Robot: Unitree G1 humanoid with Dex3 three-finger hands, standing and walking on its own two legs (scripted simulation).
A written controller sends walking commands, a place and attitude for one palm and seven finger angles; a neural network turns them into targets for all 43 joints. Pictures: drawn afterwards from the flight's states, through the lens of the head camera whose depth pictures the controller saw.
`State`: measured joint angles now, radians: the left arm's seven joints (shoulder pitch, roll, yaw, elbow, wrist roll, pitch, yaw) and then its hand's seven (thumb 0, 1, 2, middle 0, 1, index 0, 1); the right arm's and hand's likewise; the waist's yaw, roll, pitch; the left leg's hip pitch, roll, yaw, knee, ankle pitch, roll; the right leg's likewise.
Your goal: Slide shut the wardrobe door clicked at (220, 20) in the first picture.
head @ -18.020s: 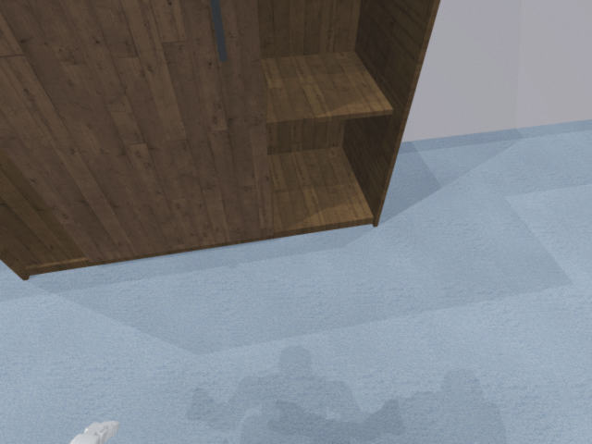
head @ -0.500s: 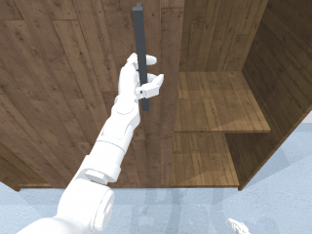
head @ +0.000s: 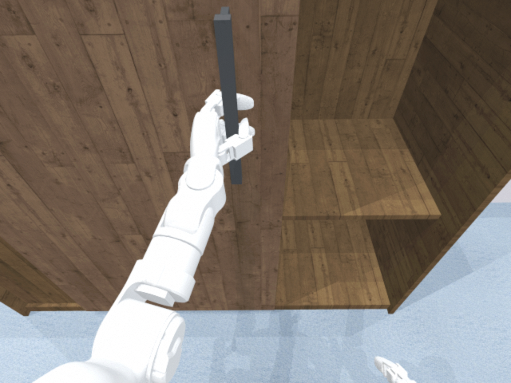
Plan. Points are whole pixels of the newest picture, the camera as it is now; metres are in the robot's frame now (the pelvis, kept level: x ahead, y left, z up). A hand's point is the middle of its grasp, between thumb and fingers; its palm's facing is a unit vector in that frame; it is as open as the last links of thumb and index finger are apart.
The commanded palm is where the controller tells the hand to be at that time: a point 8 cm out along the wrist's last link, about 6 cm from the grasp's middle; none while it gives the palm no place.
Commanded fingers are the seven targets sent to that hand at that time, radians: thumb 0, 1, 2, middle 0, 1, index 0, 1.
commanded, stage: grip the handle and tug to test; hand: left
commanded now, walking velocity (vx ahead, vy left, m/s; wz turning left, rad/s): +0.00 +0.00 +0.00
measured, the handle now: (231, 109) +0.48 +0.06 +0.20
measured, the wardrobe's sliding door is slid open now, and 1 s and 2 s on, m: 0.45 0.45 0.45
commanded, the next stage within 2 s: tug the door sideways, standing still in 0.34 s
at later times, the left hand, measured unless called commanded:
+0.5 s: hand (245, 144) +0.41 +0.03 +0.18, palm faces -0.02 -1.00 +0.01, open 6.0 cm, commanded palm +0.39 +0.08 +0.18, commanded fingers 0.00 0.90 0.90 -0.45 -1.40 -0.45 -1.40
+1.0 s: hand (247, 142) +0.42 +0.03 +0.18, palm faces +0.05 -1.00 -0.03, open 5.7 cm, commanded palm +0.40 +0.02 +0.18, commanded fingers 0.00 0.90 0.90 -0.45 -1.40 -0.45 -1.40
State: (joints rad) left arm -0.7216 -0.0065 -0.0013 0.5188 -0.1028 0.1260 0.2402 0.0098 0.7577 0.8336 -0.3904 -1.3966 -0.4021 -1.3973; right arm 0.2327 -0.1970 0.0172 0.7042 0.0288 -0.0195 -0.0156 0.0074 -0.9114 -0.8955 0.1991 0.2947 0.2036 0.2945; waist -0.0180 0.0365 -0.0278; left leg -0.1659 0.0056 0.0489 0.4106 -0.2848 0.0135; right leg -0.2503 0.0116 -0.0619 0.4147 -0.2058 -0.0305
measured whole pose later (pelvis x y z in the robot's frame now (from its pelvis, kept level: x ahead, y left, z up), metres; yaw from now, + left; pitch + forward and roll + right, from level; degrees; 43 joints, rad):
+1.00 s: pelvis +0.01 +0.00 +0.00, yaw +3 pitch +2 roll +0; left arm -0.75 -0.07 -0.13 0.48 -0.09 0.17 0.33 0.00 0.77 0.82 -0.36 -1.40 -0.31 -1.40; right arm 0.19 -0.17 0.02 0.70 0.02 0.03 0.02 0.01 -0.91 -0.90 0.20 0.29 0.20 0.29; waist 0.02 0.04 -0.01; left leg -0.20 -0.02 -0.01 0.47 -0.31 0.02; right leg -0.26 -0.02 -0.11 0.47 -0.25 -0.02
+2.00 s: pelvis +0.06 -0.15 -0.03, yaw +11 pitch -4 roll -2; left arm -0.63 0.12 -0.06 0.10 -0.04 -0.11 0.12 -0.04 0.78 0.86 -0.52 -1.40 -0.15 -1.40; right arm -0.03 -0.17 -0.02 0.61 0.04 -0.01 0.01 0.01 -0.91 -0.90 0.20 0.29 0.20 0.29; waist 0.10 0.06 0.32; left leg -0.24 0.17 -0.11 0.83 -0.45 -0.04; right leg -0.33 -0.05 -0.10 0.71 -0.30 0.01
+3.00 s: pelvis +0.08 -0.17 -0.02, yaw +7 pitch +0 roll +0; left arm -0.40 0.03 -0.23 -0.16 -0.01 -0.10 0.15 0.00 0.79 0.83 -0.36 -1.39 -0.15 -1.28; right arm -0.02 -0.17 -0.02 0.57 0.03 -0.02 0.03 0.01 -0.91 -0.90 0.20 0.29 0.20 0.29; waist 0.06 0.03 0.25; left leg -0.24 0.17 0.10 0.67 -0.39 -0.04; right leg -0.40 0.00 -0.07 0.68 -0.28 -0.05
